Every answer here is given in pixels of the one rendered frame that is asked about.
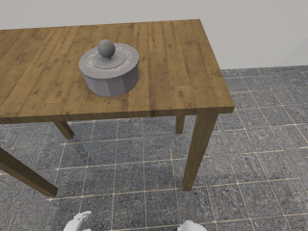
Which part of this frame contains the lid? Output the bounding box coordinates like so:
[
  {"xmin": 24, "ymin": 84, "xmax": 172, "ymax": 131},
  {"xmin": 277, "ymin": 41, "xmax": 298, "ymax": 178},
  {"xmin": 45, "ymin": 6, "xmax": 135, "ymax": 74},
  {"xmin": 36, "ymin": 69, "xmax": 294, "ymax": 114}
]
[{"xmin": 79, "ymin": 42, "xmax": 140, "ymax": 81}]

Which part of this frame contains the knob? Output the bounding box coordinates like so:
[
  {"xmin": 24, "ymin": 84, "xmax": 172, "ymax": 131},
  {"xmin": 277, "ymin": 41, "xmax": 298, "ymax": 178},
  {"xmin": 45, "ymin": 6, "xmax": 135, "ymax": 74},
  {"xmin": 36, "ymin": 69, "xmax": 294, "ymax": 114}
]
[{"xmin": 97, "ymin": 39, "xmax": 116, "ymax": 58}]

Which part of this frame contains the table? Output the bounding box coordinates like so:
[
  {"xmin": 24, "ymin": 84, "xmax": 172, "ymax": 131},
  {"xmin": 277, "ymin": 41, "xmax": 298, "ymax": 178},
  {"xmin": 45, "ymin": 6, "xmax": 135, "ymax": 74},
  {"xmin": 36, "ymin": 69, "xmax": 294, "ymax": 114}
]
[{"xmin": 0, "ymin": 19, "xmax": 236, "ymax": 197}]

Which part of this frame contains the robot left hand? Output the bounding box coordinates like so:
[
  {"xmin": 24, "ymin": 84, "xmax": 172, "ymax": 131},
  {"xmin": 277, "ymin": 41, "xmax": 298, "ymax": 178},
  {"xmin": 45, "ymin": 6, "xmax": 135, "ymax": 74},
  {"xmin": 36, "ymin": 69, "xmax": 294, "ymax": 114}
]
[{"xmin": 64, "ymin": 211, "xmax": 91, "ymax": 231}]

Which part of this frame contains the pot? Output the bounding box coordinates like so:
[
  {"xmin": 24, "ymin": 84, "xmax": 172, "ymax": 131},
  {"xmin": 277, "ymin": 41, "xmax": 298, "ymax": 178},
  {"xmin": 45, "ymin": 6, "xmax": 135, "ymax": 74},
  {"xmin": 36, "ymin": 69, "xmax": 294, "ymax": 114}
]
[{"xmin": 83, "ymin": 66, "xmax": 140, "ymax": 97}]

